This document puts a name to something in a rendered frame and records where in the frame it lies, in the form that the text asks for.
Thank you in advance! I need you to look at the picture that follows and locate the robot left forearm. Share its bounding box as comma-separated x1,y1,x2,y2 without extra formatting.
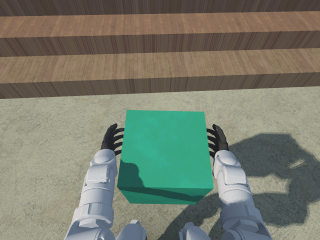
64,149,118,240

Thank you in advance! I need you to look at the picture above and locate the robot right upper arm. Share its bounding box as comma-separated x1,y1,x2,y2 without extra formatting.
221,228,272,240

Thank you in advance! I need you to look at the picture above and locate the left robot hand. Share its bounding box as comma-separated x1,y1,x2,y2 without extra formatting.
100,123,125,156

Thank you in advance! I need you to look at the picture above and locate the left robot thigh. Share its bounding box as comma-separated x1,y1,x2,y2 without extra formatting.
115,223,147,240

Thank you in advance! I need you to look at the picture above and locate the robot left upper arm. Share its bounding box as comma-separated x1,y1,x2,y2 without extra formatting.
65,227,116,240

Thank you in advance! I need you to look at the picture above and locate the carton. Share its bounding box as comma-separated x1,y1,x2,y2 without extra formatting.
117,110,214,205

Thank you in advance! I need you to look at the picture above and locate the robot right forearm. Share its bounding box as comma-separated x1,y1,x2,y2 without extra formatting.
212,150,273,240

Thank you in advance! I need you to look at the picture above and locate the right robot hand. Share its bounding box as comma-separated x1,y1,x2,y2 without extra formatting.
206,124,229,158

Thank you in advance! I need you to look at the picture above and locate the robot right shin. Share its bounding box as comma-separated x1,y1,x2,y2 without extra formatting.
183,222,194,228

